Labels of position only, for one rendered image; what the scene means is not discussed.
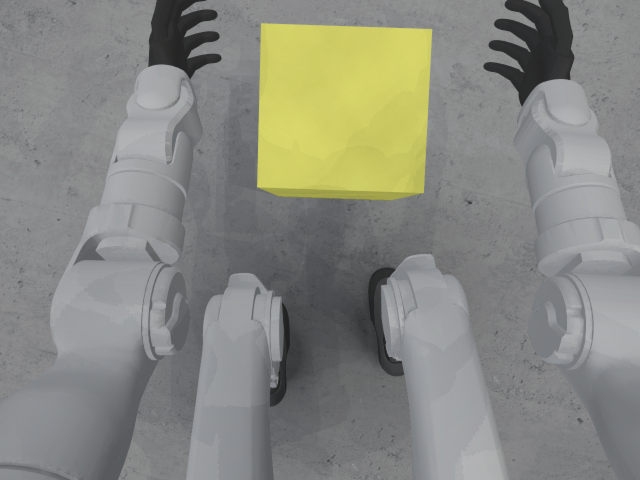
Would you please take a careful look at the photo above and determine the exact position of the right robot upper arm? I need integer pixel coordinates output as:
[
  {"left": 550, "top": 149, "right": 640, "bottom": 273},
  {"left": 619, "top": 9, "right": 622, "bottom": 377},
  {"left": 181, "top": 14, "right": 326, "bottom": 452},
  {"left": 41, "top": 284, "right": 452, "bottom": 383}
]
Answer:
[{"left": 528, "top": 272, "right": 640, "bottom": 480}]

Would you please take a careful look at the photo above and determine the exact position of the right robot forearm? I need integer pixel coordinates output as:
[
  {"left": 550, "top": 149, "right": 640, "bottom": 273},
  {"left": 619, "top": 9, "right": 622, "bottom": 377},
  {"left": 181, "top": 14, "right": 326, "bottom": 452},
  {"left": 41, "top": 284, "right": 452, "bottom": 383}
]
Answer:
[{"left": 514, "top": 79, "right": 640, "bottom": 278}]

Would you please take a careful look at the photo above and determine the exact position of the carton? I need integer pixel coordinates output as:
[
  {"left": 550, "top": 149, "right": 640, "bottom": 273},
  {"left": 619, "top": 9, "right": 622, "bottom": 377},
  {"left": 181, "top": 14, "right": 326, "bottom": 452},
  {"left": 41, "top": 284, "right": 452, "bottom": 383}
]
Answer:
[{"left": 257, "top": 23, "right": 432, "bottom": 201}]

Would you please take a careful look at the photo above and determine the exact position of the left robot forearm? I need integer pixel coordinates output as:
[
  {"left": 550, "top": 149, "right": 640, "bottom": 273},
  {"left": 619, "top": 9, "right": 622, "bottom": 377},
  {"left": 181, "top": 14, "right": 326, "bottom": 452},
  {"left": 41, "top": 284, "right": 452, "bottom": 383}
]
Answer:
[{"left": 50, "top": 65, "right": 203, "bottom": 349}]

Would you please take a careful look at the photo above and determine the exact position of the robot left foot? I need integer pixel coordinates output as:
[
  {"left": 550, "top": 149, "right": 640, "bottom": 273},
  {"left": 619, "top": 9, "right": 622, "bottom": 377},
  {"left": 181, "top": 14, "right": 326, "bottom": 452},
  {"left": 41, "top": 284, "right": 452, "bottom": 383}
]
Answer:
[{"left": 270, "top": 303, "right": 290, "bottom": 407}]

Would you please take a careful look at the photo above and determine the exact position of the robot right foot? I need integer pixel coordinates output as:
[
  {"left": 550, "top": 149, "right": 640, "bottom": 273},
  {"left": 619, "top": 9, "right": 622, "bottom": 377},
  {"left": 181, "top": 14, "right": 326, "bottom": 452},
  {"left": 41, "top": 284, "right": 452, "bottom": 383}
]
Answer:
[{"left": 368, "top": 268, "right": 404, "bottom": 376}]

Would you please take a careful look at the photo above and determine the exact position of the right robot hand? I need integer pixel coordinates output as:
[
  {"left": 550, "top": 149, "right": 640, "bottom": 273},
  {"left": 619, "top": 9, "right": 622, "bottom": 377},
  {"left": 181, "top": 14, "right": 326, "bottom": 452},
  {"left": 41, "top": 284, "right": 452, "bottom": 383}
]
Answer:
[{"left": 483, "top": 0, "right": 574, "bottom": 106}]

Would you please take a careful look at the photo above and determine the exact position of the robot foot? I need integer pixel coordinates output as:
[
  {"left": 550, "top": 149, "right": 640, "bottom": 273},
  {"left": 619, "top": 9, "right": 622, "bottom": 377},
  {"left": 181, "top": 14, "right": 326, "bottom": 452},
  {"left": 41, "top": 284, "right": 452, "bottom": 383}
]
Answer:
[
  {"left": 368, "top": 268, "right": 404, "bottom": 376},
  {"left": 270, "top": 303, "right": 290, "bottom": 407}
]

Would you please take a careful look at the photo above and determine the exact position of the left robot upper arm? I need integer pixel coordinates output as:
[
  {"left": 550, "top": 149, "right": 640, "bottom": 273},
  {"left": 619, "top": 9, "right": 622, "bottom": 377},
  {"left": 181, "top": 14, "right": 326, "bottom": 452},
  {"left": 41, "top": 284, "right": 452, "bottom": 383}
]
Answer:
[{"left": 0, "top": 260, "right": 191, "bottom": 480}]

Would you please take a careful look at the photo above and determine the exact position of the left robot hand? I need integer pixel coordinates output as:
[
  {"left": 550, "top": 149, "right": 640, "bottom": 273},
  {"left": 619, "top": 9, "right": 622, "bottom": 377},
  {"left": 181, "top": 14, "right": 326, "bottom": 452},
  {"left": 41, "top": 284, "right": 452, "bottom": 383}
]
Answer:
[{"left": 148, "top": 0, "right": 221, "bottom": 79}]

